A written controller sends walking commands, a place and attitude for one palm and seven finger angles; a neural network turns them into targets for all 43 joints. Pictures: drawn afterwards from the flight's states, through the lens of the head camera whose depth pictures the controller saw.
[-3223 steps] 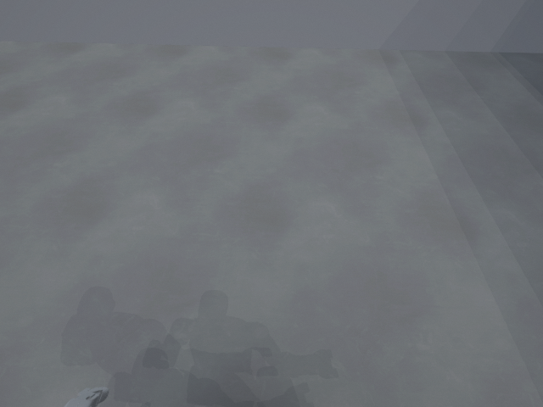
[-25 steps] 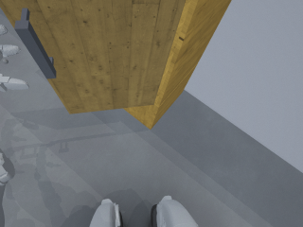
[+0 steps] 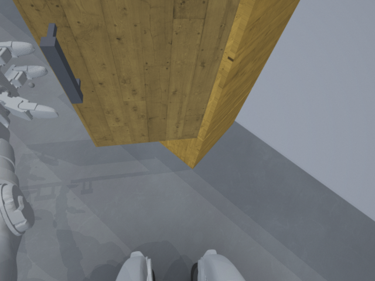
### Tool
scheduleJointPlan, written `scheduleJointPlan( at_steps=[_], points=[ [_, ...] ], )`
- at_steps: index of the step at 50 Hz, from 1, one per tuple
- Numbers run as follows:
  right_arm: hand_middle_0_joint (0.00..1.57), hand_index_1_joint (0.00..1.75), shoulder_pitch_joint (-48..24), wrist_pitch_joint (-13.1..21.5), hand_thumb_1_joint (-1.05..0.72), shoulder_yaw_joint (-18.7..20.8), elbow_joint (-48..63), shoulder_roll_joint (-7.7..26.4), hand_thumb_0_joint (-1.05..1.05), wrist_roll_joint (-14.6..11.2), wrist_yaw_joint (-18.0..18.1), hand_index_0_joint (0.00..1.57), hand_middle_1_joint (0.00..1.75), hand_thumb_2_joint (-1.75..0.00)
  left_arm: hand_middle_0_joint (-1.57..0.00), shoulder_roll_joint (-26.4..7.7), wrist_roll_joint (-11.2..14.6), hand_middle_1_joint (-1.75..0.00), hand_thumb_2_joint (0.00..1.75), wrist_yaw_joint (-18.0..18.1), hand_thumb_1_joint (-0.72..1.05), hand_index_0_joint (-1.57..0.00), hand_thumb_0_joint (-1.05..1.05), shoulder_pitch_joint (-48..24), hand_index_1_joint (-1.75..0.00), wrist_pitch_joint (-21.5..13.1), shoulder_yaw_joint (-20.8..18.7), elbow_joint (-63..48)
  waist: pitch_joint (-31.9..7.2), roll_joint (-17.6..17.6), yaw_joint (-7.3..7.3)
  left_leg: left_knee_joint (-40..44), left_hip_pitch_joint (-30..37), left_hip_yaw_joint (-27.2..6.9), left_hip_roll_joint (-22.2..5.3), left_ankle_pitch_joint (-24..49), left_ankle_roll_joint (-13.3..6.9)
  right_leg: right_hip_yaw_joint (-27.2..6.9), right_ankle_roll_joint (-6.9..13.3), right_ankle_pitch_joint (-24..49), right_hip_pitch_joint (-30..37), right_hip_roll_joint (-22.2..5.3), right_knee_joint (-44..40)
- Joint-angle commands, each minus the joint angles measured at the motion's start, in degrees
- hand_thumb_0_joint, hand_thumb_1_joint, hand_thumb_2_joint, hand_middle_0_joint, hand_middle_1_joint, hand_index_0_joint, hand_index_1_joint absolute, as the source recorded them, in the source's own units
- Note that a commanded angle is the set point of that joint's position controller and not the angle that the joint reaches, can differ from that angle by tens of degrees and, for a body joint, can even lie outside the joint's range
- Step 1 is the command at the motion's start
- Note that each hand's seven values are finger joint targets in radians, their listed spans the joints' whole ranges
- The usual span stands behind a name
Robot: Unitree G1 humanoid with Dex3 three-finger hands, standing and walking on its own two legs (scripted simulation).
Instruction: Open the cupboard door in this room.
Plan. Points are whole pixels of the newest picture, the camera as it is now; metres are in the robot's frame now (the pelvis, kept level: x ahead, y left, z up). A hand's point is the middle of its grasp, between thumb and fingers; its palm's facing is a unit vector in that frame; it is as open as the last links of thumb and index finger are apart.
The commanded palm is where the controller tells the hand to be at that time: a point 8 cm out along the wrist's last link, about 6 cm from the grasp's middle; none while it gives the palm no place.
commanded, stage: move the hooked fingers beside the handle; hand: left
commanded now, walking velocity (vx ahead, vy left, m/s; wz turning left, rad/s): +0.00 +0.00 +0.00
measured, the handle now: (65, 67) +0.54 +0.23 +0.08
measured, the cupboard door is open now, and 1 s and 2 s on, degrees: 49 48 47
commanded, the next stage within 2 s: slide the fingers in behind the handle in 0.08 s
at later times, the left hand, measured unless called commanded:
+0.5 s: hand (39, 84) +0.49 +0.27 +0.08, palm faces +0.09 -1.00 +0.01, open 14.0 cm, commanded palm +0.47 +0.30 +0.08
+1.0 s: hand (46, 86) +0.49 +0.25 +0.08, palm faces +0.14 -0.99 +0.02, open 14.6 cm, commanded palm +0.47 +0.27 +0.08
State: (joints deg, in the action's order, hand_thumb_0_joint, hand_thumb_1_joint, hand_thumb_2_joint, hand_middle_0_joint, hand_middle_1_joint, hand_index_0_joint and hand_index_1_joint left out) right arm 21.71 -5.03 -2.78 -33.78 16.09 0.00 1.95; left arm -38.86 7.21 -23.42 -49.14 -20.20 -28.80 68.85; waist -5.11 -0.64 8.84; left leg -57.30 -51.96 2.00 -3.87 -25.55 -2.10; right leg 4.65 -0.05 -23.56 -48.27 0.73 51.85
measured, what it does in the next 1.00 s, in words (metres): stands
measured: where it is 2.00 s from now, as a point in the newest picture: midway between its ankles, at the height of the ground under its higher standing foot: outside the picture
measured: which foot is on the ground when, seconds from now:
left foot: down 0.00-1.00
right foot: down 0.00-1.00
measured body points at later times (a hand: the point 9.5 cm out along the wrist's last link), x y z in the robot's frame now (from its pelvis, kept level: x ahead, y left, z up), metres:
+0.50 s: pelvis +0.00 -0.01 +0.00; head +0.13 +0.02 +0.42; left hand +0.48 +0.32 +0.08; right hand -0.01 -0.28 -0.10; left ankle +0.01 +0.09 -0.68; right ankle +0.01 -0.13 -0.68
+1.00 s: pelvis +0.00 +0.00 +0.00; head +0.12 +0.03 +0.43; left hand +0.47 +0.31 +0.08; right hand +0.02 -0.27 -0.11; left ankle +0.01 +0.09 -0.68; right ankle +0.01 -0.13 -0.68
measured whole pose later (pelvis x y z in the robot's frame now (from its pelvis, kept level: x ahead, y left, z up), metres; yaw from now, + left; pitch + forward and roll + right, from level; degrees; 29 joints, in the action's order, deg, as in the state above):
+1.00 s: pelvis +0.00 +0.00 +0.00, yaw +2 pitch +20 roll -4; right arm 22.1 -3.7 -1.6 -37.4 15.2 0.7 0.7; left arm -31.8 9.2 -15.1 -49.8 -21.5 -22.4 66.2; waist -5.5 -0.9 7.3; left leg -57.6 -52.4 0.3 -3.0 -25.6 -1.8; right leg 6.1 0.1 -24.3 -47.9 0.1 52.1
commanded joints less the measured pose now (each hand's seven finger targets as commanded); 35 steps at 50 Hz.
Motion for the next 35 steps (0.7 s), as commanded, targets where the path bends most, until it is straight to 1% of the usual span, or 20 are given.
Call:
scheduleJointPlan(
  at_steps=[1,4,7,10,13,14,15,17,18,20,22,23,25,27,28,29,31,33,34,35],
  points=[
    [0.20,0.30,9.73,0.81,-0.90,4.21,2.36,11.45,0.00,-0.24,1.08,0.20,0.30,-0.90,-0.30,-17.65,1.34,-1.20,0.30,-0.04,-0.50,-0.30,0.00,-21.67,-1.20,-4.24,-2.30,-12.70,-25.54,-8.55,-0.29,5.66,23.28,-4.79,1.49,24.38,0.54,-2.09,0.93,16.89,6.76,2.79,-4.72],
    [0.20,0.30,9.69,0.86,-0.90,4.12,1.74,11.67,0.00,-0.40,1.46,0.20,0.30,-0.90,-0.30,-18.25,1.26,-1.20,0.30,-0.18,-0.50,-0.30,0.00,-23.78,-1.20,-4.23,-2.01,-11.39,-23.98,-8.15,0.80,5.52,21.92,-4.87,1.44,21.86,0.33,-2.29,0.80,15.45,5.55,2.72,-4.87],
    [0.20,0.30,9.97,1.18,-0.90,3.96,1.85,11.87,0.00,-0.26,1.69,0.20,0.30,-0.90,-0.30,-21.07,0.92,-1.20,0.30,-0.26,-0.50,-0.30,0.00,-24.10,-1.20,-4.25,-3.64,-11.85,-25.53,-10.02,0.11,5.22,20.94,-4.53,1.76,21.75,0.15,-2.79,1.05,15.92,7.13,2.65,-4.51],
    [0.20,0.30,10.00,1.24,-0.90,3.87,1.39,11.52,0.00,-0.33,1.63,0.20,0.30,-0.90,-0.30,-18.49,1.16,-1.20,0.30,-0.87,-0.50,-0.30,0.00,-25.07,-1.20,-4.36,-1.32,-12.31,-26.35,-10.64,0.78,5.03,22.58,-4.66,1.61,22.14,0.27,-2.72,0.79,15.85,6.13,2.67,-4.87],
    [0.20,0.30,10.22,1.22,-0.90,3.92,1.37,11.62,0.00,-0.37,1.65,0.20,0.30,-0.90,-0.30,-17.95,1.90,-1.20,0.30,-1.37,-0.50,-0.30,0.00,-23.78,-1.20,-3.84,-1.48,-10.94,-26.53,-9.90,0.75,4.89,21.70,-4.49,1.64,22.14,0.17,-2.80,0.80,16.44,6.63,2.73,-4.78],
    [0.20,0.30,10.13,1.22,-0.90,3.85,1.24,11.66,0.00,-0.36,1.69,0.20,0.30,-0.90,-0.30,-19.00,1.67,-1.20,0.30,-1.34,-0.50,-0.30,0.00,-23.44,-1.20,-3.33,-2.13,-9.73,-25.09,-9.18,0.51,4.89,19.72,-4.31,1.66,20.55,0.10,-2.85,0.75,15.66,6.95,2.64,-4.86],
    [0.20,0.30,10.24,1.19,-0.90,3.74,1.27,11.65,0.00,-0.53,1.68,0.20,0.30,-0.90,-0.30,-18.07,1.67,-1.20,0.30,-1.36,-0.50,-0.30,0.00,-23.84,-1.20,-2.80,-1.03,-9.17,-23.93,-7.66,1.32,5.08,18.45,-4.13,1.71,19.13,-0.17,-2.91,0.55,14.99,6.96,2.61,-5.22],
    [0.20,0.30,10.52,1.25,-0.90,3.67,1.56,11.75,0.00,-0.39,1.77,0.20,0.30,-0.90,-0.30,-19.40,1.52,-1.20,0.30,-0.94,-0.50,-0.30,0.00,-24.21,-1.20,-2.69,-2.04,-9.55,-24.30,-8.01,0.76,5.04,17.40,-4.04,1.92,19.04,-0.31,-3.21,0.77,15.35,8.13,2.62,-4.92],
    [0.20,0.30,10.53,1.25,-0.90,3.80,1.67,11.75,0.00,-0.36,1.74,0.20,0.30,-0.90,-0.30,-21.31,1.12,-1.20,0.30,-0.61,-0.50,-0.30,0.00,-24.89,-1.20,-3.13,-3.16,-11.73,-26.33,-10.03,0.07,5.07,18.89,-4.25,1.76,20.37,-0.08,-3.15,0.77,16.10,8.27,2.54,-4.59],
    [0.20,0.30,10.69,1.26,-0.90,3.89,1.59,11.29,0.00,-0.27,1.42,0.20,0.30,-0.90,-0.30,-18.15,1.07,-1.20,0.30,-0.13,-0.50,-0.30,0.00,-24.73,-1.20,-3.47,-1.20,-12.56,-26.70,-10.41,0.44,4.99,20.74,-4.36,1.70,21.42,0.08,-2.74,0.75,16.05,7.02,2.67,-4.66],
    [0.20,0.30,11.13,1.25,-0.90,4.06,1.34,11.46,0.00,-0.09,1.35,0.20,0.30,-0.90,-0.30,-18.69,1.31,-1.20,0.30,0.46,-0.50,-0.30,0.00,-24.99,-1.20,-4.08,-2.22,-13.05,-27.43,-9.99,0.51,4.68,21.62,-4.69,1.53,22.31,0.12,-2.55,0.96,16.26,6.63,2.85,-4.22],
    [0.20,0.30,10.87,1.27,-0.90,4.04,1.20,11.35,0.00,-0.15,1.20,0.20,0.30,-0.90,-0.30,-17.25,1.21,-1.20,0.30,0.55,-0.50,-0.30,0.00,-25.61,-1.20,-4.03,-0.94,-12.78,-27.07,-10.68,1.09,4.78,22.04,-4.63,1.48,22.10,0.18,-2.56,0.73,16.02,5.76,2.81,-4.51],
    [0.20,0.30,10.97,1.23,-0.90,4.21,1.05,11.33,0.00,-0.14,1.08,0.20,0.30,-0.90,-0.30,-16.64,1.23,-1.20,0.30,0.75,-0.50,-0.30,0.00,-24.70,-1.20,-4.12,-0.78,-13.93,-27.50,-11.33,0.59,4.97,23.17,-4.64,1.48,22.83,0.26,-2.57,0.87,16.39,6.09,2.84,-4.71],
    [0.20,0.30,11.23,1.24,-0.90,4.31,0.90,11.15,0.00,0.01,0.91,0.20,0.30,-0.90,-0.30,-14.39,1.47,-1.20,0.30,1.00,-0.50,-0.30,0.00,-25.06,-1.20,-4.30,0.45,-15.46,-28.75,-11.50,0.73,4.89,25.22,-5.05,1.41,24.99,0.36,-2.08,1.11,17.10,5.51,2.99,-4.34],
    [0.20,0.30,11.10,1.10,-0.90,4.37,0.66,11.15,0.00,-0.12,0.92,0.20,0.30,-0.90,-0.30,-14.26,1.34,-1.20,0.30,1.28,-0.50,-0.30,0.00,-24.72,-1.20,-4.13,0.51,-14.78,-28.05,-11.16,0.73,5.06,25.56,-5.27,1.25,25.16,0.56,-1.95,1.02,16.95,4.86,3.01,-4.54],
    [0.20,0.30,10.93,1.17,-0.90,4.46,0.47,11.01,0.00,-0.05,0.81,0.20,0.30,-0.90,-0.30,-12.22,1.31,-1.20,0.30,1.48,-0.50,-0.30,0.00,-25.90,-1.20,-4.19,2.15,-15.78,-27.51,-12.38,1.26,5.32,26.69,-5.57,1.20,24.95,0.72,-1.69,1.01,15.95,3.53,2.97,-4.75],
    [0.20,0.30,10.73,1.33,-0.90,4.52,0.06,10.96,0.00,0.02,0.64,0.20,0.30,-0.90,-0.30,-10.07,1.53,-1.20,0.30,2.07,-0.50,-0.30,0.00,-25.87,-1.20,-3.93,3.25,-15.25,-25.84,-10.85,1.68,5.76,26.36,-5.75,1.13,22.56,0.68,-1.46,1.02,13.99,2.68,3.02,-5.35],
    [0.20,0.30,10.91,1.35,-0.90,4.60,0.00,11.07,0.00,0.07,0.64,0.20,0.30,-0.90,-0.30,-11.03,1.39,-1.20,0.30,2.66,-0.50,-0.30,0.00,-25.11,-1.20,-4.44,2.12,-15.45,-27.16,-11.06,0.98,5.61,26.95,-5.77,1.26,24.09,0.69,-1.62,1.22,15.11,3.34,3.00,-5.09],
    [0.20,0.30,10.50,1.44,-0.90,4.47,-0.30,10.74,0.00,0.00,0.58,0.20,0.30,-0.90,-0.30,-8.47,1.25,-1.20,0.30,2.80,-0.50,-0.30,0.00,-26.32,-1.20,-4.35,4.53,-15.02,-25.38,-11.05,2.02,5.75,26.73,-5.86,1.19,23.38,0.73,-1.46,1.16,14.54,2.27,2.93,-5.29],
    [0.20,0.30,10.49,1.56,-0.90,4.50,-0.54,10.70,0.00,0.07,0.55,0.20,0.30,-0.90,-0.30,-7.32,1.29,-1.20,0.30,3.00,-0.50,-0.30,0.00,-26.83,-1.20,-4.26,5.19,-14.76,-24.15,-10.07,2.26,5.91,26.08,-5.94,1.21,22.14,0.66,-1.37,1.11,13.75,1.96,2.96,-5.49]
  ],
)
